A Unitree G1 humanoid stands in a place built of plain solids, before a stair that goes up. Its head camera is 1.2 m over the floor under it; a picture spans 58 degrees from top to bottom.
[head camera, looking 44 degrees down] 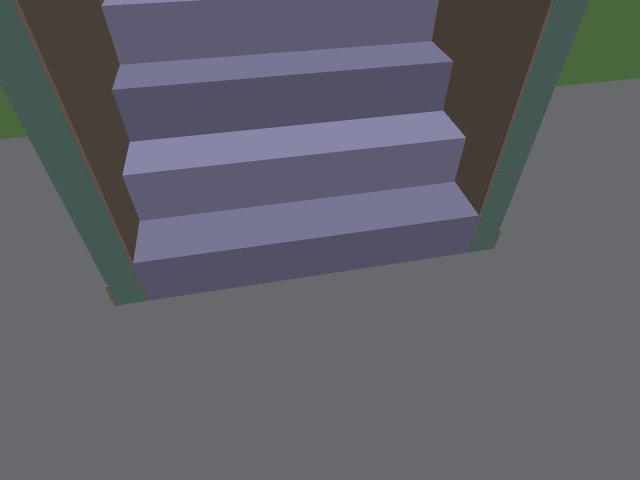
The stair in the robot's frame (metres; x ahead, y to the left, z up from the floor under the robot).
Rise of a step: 0.19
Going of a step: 0.21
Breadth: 1.20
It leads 11 degrees to the left of straight ahead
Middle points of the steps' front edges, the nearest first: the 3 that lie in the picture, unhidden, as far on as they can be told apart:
1.05 0.01 0.19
1.26 0.05 0.38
1.46 0.10 0.58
